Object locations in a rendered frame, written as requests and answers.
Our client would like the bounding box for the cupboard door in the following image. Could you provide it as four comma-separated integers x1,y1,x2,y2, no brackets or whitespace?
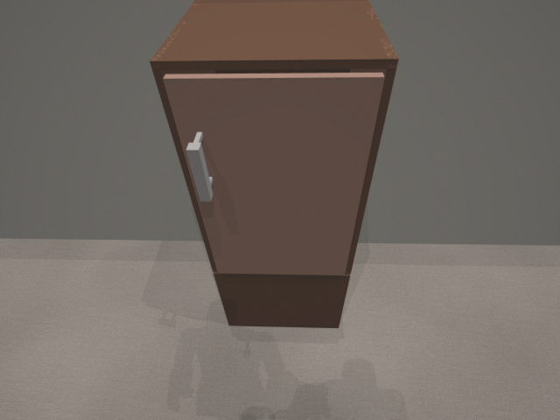
163,73,385,276

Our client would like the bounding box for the handle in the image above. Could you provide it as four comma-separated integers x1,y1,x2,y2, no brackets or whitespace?
186,132,213,201

